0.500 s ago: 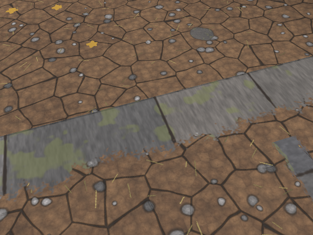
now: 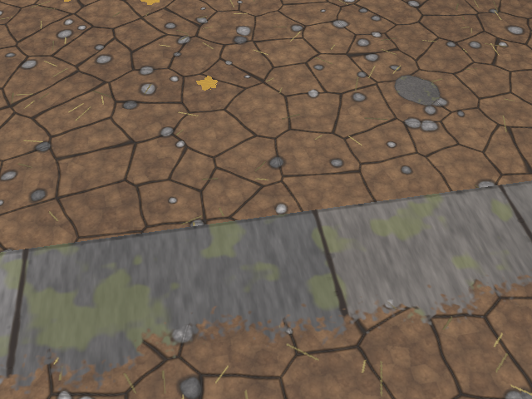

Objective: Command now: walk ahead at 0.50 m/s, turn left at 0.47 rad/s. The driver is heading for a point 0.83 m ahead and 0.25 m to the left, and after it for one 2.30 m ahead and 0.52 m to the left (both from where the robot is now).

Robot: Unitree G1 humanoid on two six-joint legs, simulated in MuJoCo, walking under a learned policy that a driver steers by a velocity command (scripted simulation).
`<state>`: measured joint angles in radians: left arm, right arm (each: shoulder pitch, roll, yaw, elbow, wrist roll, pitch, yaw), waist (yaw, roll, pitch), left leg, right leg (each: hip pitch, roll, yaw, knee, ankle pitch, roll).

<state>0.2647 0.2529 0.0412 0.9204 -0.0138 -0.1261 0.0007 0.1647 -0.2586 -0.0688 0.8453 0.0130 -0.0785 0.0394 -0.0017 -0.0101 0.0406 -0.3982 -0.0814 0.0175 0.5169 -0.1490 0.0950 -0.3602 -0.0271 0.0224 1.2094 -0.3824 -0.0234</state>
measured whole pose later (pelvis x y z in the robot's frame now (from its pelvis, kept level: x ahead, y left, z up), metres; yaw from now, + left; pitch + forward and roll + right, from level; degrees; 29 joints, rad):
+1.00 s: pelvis +0.49 +0.12 -0.01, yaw +35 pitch +2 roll -1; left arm 0.27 0.31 0.06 0.83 -0.02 -0.09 0.00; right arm 0.12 -0.29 -0.07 0.62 0.02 -0.04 0.04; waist 0.04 -0.01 0.06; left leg -0.48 -0.05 0.03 0.64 -0.20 0.10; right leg -0.26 -0.07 -0.03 1.14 -0.47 0.02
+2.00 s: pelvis +0.99 +0.42 -0.01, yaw +17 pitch +3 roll +1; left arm 0.38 0.31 0.07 0.74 -0.03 -0.03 0.01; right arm 0.07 -0.27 -0.04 0.65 -0.01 -0.13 0.01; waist 0.07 -0.03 -0.01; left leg -0.45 -0.04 -0.03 0.52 -0.12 0.01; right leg -0.20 0.09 0.22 0.80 -0.49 -0.04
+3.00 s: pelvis +1.54 +0.45 -0.01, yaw -9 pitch +2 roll -1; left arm 0.40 0.31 0.07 0.78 -0.01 -0.04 0.00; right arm 0.06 -0.27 -0.03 0.71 0.00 -0.11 0.04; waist 0.07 0.01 0.01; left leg -0.48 0.01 0.01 0.50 -0.06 0.03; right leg 0.00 0.05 0.09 0.46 -0.47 -0.04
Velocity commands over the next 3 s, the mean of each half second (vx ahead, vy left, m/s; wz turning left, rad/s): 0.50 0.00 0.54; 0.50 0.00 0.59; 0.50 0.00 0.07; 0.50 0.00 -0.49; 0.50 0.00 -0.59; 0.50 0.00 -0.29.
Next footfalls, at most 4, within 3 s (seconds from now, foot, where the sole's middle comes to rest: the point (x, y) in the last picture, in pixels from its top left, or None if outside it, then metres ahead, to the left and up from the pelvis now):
0.40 right None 0.41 -0.10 -0.77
0.92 left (172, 359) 0.55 0.25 -0.77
1.48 right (180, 233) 0.93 0.27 -0.77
1.96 left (88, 195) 1.08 0.58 -0.77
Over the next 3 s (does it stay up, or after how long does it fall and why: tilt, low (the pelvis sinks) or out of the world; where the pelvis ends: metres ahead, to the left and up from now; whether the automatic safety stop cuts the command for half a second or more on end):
stays up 1.54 0.45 -0.01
